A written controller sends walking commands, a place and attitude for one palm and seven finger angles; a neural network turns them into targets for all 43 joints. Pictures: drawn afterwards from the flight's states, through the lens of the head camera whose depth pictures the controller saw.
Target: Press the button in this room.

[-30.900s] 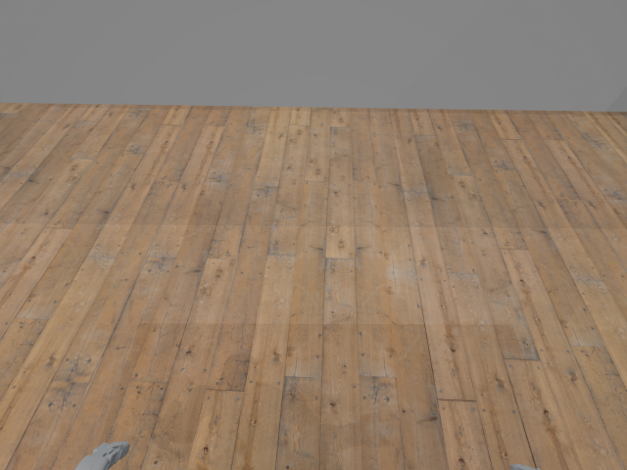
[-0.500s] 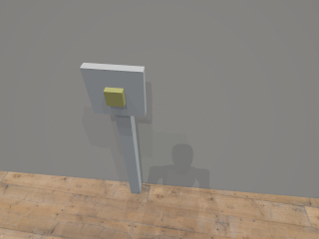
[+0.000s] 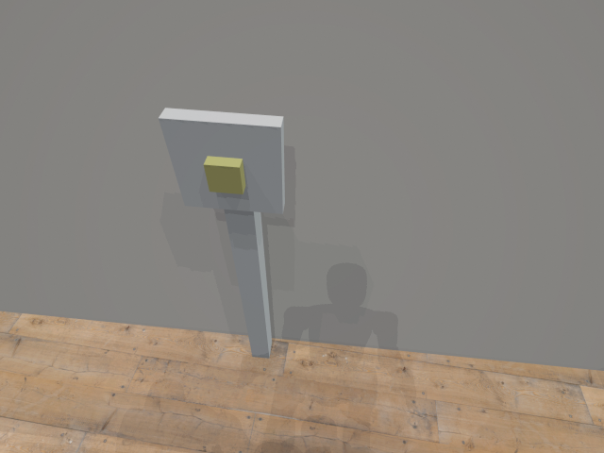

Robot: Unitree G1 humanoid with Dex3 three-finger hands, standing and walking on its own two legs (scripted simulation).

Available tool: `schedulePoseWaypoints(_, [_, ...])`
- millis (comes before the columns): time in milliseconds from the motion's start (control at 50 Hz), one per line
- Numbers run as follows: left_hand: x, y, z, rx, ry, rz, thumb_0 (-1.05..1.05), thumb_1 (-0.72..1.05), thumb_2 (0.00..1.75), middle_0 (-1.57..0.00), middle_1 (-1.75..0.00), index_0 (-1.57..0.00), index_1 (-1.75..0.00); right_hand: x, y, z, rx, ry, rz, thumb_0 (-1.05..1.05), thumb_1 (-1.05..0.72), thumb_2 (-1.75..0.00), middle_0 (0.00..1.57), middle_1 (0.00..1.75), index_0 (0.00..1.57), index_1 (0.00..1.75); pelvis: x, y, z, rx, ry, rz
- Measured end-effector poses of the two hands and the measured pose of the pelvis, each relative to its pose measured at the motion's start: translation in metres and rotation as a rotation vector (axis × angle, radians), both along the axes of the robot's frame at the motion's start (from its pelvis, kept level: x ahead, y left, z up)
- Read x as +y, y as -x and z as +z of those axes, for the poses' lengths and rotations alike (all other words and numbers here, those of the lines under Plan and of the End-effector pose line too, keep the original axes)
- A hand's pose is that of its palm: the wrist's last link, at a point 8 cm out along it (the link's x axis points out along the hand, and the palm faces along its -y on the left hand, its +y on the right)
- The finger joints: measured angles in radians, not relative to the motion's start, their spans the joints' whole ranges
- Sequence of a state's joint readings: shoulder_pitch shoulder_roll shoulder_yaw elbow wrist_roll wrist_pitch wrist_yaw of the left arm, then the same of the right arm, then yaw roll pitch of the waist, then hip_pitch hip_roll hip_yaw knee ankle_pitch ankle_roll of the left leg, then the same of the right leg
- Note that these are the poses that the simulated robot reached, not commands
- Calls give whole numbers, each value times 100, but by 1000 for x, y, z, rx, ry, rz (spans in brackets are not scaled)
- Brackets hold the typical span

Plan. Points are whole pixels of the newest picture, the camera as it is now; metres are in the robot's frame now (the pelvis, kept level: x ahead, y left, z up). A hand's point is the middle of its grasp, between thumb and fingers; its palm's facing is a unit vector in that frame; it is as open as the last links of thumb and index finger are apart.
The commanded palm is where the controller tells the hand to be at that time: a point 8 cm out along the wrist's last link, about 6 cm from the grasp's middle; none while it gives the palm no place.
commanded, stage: raise the hand and make a fist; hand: left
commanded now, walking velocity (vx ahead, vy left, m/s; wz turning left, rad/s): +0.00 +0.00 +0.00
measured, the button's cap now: (226, 174) +0.51 +0.17 +0.08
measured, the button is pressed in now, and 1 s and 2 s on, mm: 0 0 0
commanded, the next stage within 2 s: aim a knuckle at the button in 1.94 s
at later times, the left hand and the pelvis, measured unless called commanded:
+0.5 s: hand (137, 426) +0.16 +0.22 -0.03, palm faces +0.10 -0.99 -0.05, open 4.4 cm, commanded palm +0.14 +0.26 -0.02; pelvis +0.00 -0.01 -0.09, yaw +3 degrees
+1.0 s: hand (146, 386) +0.19 +0.21 +0.01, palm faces -0.03 -1.00 -0.06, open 3.1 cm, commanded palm +0.16 +0.27 +0.03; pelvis +0.01 +0.01 -0.06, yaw +3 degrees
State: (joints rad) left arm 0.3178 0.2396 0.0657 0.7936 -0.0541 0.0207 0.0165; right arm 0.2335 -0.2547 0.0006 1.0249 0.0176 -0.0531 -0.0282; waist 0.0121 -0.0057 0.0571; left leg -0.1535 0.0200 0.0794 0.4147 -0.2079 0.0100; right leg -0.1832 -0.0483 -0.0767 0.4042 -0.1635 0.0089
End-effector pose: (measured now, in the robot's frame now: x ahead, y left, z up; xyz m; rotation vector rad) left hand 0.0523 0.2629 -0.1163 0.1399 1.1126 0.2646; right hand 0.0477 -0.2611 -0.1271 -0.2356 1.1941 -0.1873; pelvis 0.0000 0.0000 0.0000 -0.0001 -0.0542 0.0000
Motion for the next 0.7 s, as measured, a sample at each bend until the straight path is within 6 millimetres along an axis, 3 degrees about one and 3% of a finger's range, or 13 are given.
schedulePoseWaypoints(100, [2,-84,89,-638,-47,31,1,91,90,-26,-36,-25,-36,11,-41,11,-300,-5,28,1,-90,-90,20,30,20,30,2,4,-7,13,-5,30])
schedulePoseWaypoints(160, [-1,-117,120,-909,-29,-43,1,91,90,-31,-42,-30,-42,16,-72,17,-455,-28,45,1,-90,-90,20,30,20,30,0,8,-18,73,-9,34])
schedulePoseWaypoints(200, [-6,-124,120,-1025,10,-112,0,91,90,-35,-46,-34,-46,18,-91,21,-539,-37,69,1,-90,-90,20,30,20,30,-3,10,-29,120,-13,25])
schedulePoseWaypoints(240, [-11,-119,106,-1070,55,-194,0,91,90,-39,-51,-39,-51,17,-109,23,-606,-38,104,1,-90,-90,20,30,20,30,-6,12,-42,157,-12,18])
schedulePoseWaypoints(300, [-14,-99,74,-1026,120,-286,0,91,90,-47,-59,-46,-59,14,-133,23,-670,-20,163,1,-90,-90,20,30,20,30,-9,11,-60,204,-6,19])
schedulePoseWaypoints(360, [-8,-76,54,-976,147,-253,0,90,90,-55,-68,-54,-68,13,-153,19,-691,11,214,1,-90,-90,20,30,20,30,-10,8,-75,231,8,27])
schedulePoseWaypoints(440, [4,-64,70,-1052,80,-174,1,90,90,-66,-80,-65,-80,20,-171,10,-682,28,258,1,-90,-90,20,30,20,30,-9,3,-86,240,38,47])
schedulePoseWaypoints(540, [3,-92,99,-1160,49,-261,1,90,90,-80,-95,-79,-95,41,-176,-7,-652,-19,264,2,-90,-90,20,30,20,30,-6,1,-89,252,65,64])
schedulePoseWaypoints(620, [-6,-121,97,-1052,145,-358,1,90,90,-90,-107,-90,-107,54,-165,-12,-622,-72,201,2,-90,-90,20,30,20,30,-2,-1,-84,261,62,54])
schedulePoseWaypoints(700, [-2,-127,103,-967,168,-326,1,90,90,-101,-119,-100,-119,57,-149,-7,-595,-91,128,2,-90,-90,20,30,20,30,1,-8,-73,257,50,37])
